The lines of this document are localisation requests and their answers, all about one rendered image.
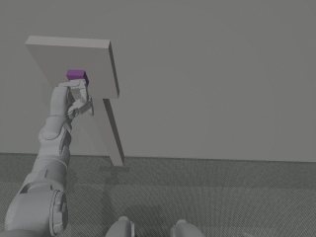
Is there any robot left upper arm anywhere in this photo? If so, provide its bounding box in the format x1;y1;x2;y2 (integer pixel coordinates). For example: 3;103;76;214
0;190;68;237

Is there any robot left thigh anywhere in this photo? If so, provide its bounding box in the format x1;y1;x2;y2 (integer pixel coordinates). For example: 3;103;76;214
105;220;136;237

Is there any left robot forearm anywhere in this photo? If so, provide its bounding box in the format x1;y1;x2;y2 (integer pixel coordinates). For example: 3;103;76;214
4;116;72;231

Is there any robot left hand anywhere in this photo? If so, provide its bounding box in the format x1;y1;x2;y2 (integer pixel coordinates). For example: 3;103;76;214
49;79;94;123

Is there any robot right thigh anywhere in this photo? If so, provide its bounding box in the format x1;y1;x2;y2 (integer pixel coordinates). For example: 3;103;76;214
170;222;205;237

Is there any button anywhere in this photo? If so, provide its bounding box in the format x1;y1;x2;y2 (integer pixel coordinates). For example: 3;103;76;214
66;69;89;87

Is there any robot thigh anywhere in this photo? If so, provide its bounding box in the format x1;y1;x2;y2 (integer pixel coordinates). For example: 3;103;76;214
170;222;205;237
105;220;136;237

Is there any panel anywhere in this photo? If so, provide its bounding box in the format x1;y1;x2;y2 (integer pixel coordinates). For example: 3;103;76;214
25;36;124;167

